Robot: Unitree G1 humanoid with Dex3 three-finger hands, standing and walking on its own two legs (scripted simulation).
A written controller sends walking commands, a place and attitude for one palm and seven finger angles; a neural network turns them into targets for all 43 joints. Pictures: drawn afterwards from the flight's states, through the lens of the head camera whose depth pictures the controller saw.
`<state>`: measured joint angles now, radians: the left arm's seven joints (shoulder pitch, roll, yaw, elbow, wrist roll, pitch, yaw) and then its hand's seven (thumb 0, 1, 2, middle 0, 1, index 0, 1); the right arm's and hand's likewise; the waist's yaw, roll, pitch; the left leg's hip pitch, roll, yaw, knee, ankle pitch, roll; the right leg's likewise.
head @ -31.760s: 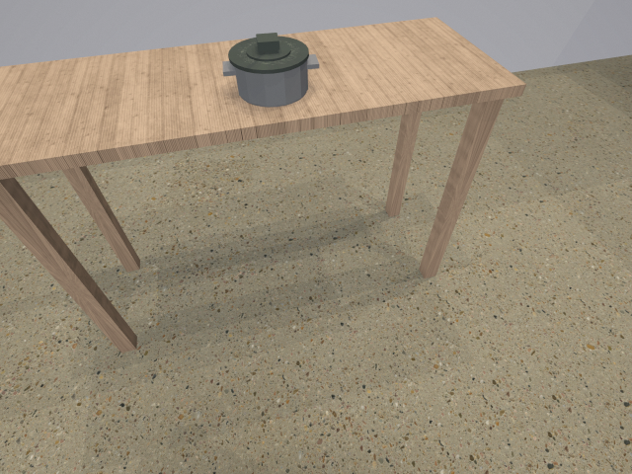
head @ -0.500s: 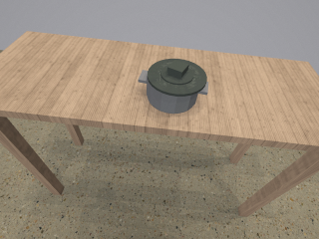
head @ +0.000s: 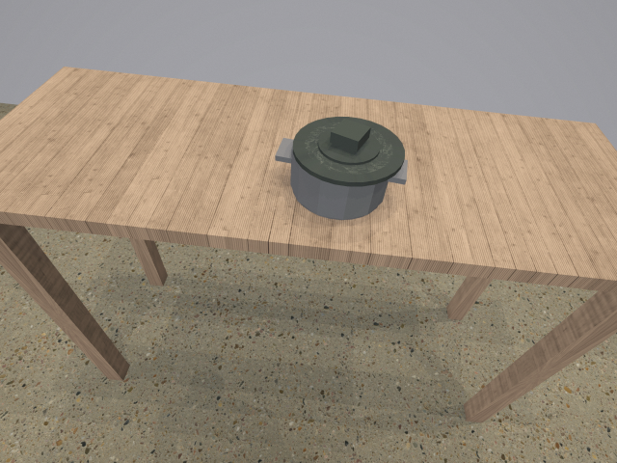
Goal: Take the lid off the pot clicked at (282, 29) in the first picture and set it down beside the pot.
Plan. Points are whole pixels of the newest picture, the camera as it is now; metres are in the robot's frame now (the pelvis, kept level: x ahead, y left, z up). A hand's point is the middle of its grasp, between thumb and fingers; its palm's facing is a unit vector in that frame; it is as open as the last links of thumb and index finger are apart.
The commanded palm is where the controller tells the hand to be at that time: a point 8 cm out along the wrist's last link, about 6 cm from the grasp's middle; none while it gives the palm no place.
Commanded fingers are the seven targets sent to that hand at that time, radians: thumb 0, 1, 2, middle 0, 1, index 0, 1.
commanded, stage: look again from close up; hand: left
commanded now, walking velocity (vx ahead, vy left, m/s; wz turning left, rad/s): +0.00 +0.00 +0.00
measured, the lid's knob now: (350, 134) +0.55 -0.01 +0.15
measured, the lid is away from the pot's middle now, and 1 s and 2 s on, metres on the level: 0.01 0.01 0.01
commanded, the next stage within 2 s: none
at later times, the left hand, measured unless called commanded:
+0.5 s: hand out of the picture -0.09 +0.22 -0.20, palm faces +0.05 -0.99 -0.15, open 7.4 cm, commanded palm none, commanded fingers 0.00 0.90 0.90 -0.20 -0.30 -0.20 -0.30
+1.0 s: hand out of the picture -0.01 +0.28 -0.17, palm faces -0.01 -0.98 -0.22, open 7.4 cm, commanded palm none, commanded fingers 0.00 0.90 0.90 -0.20 -0.30 -0.20 -0.30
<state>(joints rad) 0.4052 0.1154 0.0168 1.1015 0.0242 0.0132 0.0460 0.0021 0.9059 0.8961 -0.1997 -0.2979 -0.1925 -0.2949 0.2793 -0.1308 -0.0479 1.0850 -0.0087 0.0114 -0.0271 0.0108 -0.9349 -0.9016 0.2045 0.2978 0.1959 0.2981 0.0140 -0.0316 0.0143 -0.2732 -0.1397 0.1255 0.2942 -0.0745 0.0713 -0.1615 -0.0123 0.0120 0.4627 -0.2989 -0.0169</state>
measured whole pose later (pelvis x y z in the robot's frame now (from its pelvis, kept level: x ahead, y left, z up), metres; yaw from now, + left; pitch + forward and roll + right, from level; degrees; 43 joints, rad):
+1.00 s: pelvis -0.07 +0.10 +0.00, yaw -1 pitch +1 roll +1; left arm 0.23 0.20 0.04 0.98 0.01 0.03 0.04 0.00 0.91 0.90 -0.20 -0.30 -0.19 -0.29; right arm 0.32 -0.10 -0.05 1.05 -0.02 0.01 -0.02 0.01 -0.92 -0.90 0.21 0.30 0.20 0.30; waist -0.04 -0.04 0.03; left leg -0.28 -0.12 -0.01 0.24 0.02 0.07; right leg -0.14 0.00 0.03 0.44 -0.37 -0.04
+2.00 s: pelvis -0.03 +0.04 +0.00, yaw -2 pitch -1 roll +1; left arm 0.34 0.12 0.02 1.06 0.00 -0.02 0.05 0.00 0.90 0.90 -0.20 -0.30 -0.19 -0.30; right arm 0.27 -0.12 -0.02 1.14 0.00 -0.01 -0.05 0.01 -0.93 -0.90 0.20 0.30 0.19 0.30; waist 0.00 -0.04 0.07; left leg -0.25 -0.02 -0.03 0.47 -0.20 -0.02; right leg -0.03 0.08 0.02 0.41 -0.36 -0.09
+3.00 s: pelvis -0.04 +0.07 +0.00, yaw -2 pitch -2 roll +1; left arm 0.33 0.16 0.03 1.06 0.00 -0.01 0.04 0.00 0.90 0.90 -0.20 -0.30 -0.19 -0.30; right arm 0.26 -0.13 -0.01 1.10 -0.01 -0.01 -0.04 0.01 -0.93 -0.90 0.20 0.30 0.20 0.30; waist 0.00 -0.04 0.08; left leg -0.24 -0.05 -0.02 0.43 -0.16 0.03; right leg -0.02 0.04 0.02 0.40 -0.34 -0.05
